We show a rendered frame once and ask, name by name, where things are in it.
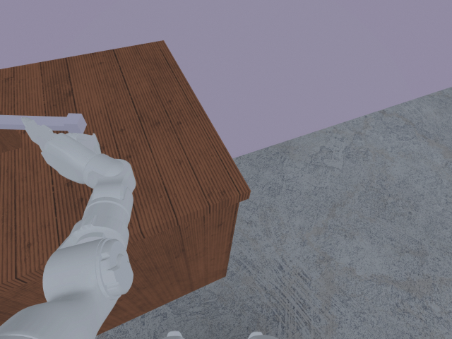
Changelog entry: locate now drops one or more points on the left robot shin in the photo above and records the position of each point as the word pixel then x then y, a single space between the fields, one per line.
pixel 174 333

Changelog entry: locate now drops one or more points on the robot left forearm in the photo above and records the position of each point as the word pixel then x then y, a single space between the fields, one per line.
pixel 108 211

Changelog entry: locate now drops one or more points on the tap lever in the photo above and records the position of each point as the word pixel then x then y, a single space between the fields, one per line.
pixel 73 123

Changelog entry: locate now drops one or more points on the robot left upper arm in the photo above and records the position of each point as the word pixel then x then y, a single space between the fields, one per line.
pixel 82 284

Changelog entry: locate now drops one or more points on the counter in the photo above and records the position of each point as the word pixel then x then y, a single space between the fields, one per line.
pixel 142 110

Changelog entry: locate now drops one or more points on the left robot hand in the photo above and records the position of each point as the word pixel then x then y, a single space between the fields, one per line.
pixel 67 153

